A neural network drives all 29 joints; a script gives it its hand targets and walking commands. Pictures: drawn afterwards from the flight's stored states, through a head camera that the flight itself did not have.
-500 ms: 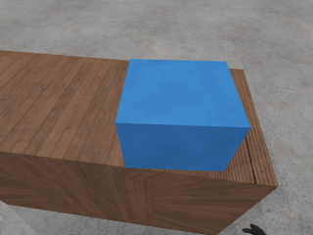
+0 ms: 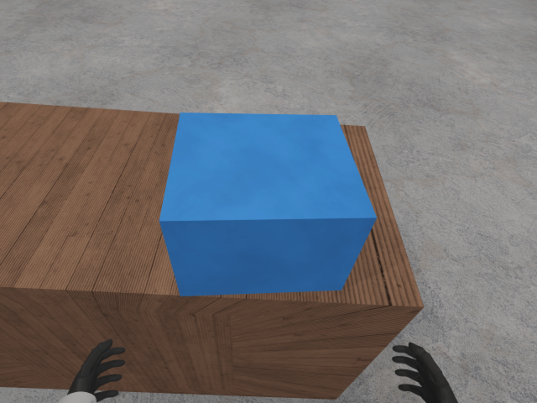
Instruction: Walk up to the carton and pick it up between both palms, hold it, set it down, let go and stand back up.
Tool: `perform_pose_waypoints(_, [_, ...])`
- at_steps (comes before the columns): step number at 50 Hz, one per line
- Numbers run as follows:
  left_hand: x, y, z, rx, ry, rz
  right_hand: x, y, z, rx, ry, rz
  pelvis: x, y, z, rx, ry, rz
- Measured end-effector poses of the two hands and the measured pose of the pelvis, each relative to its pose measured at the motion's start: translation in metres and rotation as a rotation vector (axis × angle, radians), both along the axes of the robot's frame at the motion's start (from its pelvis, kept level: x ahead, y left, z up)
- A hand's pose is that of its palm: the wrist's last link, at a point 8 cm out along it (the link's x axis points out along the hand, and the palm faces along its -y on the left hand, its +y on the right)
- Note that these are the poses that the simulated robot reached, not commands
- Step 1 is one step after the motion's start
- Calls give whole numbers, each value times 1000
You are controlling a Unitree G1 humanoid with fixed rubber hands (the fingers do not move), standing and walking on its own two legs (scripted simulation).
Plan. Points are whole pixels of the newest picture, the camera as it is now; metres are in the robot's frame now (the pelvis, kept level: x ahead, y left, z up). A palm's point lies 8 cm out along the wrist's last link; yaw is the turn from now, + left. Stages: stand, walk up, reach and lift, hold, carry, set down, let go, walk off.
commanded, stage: reach and lift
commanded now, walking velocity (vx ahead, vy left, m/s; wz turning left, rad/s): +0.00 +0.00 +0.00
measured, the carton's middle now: (261, 202) +0.45 +0.06 +0.04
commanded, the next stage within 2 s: none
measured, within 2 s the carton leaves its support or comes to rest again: neither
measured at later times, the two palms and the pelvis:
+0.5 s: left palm (78, 375) +0.16 +0.28 -0.03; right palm (436, 374) +0.20 -0.22 -0.02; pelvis +0.02 +0.01 +0.01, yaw -1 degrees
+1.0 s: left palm (77, 333) +0.20 +0.28 +0.03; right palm (442, 344) +0.22 -0.21 +0.03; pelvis +0.01 +0.01 +0.00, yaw -2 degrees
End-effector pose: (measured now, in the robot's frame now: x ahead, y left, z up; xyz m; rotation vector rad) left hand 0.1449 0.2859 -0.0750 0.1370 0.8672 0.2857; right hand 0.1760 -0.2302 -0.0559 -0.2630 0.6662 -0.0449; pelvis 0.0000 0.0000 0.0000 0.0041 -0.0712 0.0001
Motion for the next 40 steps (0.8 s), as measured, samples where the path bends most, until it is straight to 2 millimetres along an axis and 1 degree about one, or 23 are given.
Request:
perform_pose_waypoints(3, [-7, 3, 5, 5, -22, 17, 10, 6, 5, 26, -20, 9, 1, 0, 1, 1, 7, 0])
perform_pose_waypoints(6, [-8, 2, 12, 7, -52, 11, 19, 15, 6, 65, -37, 11, 2, 0, 2, 0, 15, 4])
perform_pose_waypoints(10, [-3, -1, 23, 0, -108, -8, 27, 25, 9, 103, -81, 1, 6, 2, 3, -1, 28, 4])
perform_pose_waypoints(14, [3, 1, 31, -4, -163, -23, 28, 29, 13, 120, -115, -6, 11, 3, 4, 0, 29, 0])
perform_pose_waypoints(19, [8, 3, 40, -6, -235, -27, 23, 25, 21, 128, -143, -17, 17, 5, 5, 1, 30, -7])
perform_pose_waypoints(23, [13, -1, 46, -22, -275, -44, 23, 17, 31, 127, -182, -40, 20, 6, 5, 1, 31, -14])
perform_pose_waypoints(27, [17, -4, 51, -35, -311, -55, 24, 13, 42, 142, -215, -44, 20, 7, 6, 1, 32, -23])
perform_pose_waypoints(32, [21, -7, 62, -35, -371, -54, 26, 13, 52, 177, -251, -35, 19, 7, 6, 0, 37, -29])
perform_pose_waypoints(36, [22, -9, 69, -38, -405, -54, 28, 14, 56, 207, -267, -41, 18, 7, 6, 0, 42, -29])
perform_pose_waypoints(40, [27, -10, 77, -47, -447, -59, 31, 16, 65, 227, -309, -48, 17, 7, 6, 0, 49, -27])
